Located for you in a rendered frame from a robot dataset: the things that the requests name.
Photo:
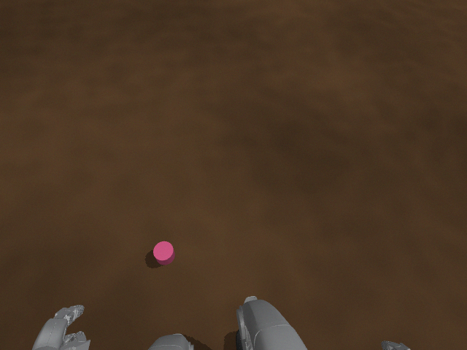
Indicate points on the left robot hand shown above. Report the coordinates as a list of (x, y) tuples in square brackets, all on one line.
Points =
[(53, 333)]

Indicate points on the tin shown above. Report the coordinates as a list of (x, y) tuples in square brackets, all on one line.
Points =
[(164, 253)]

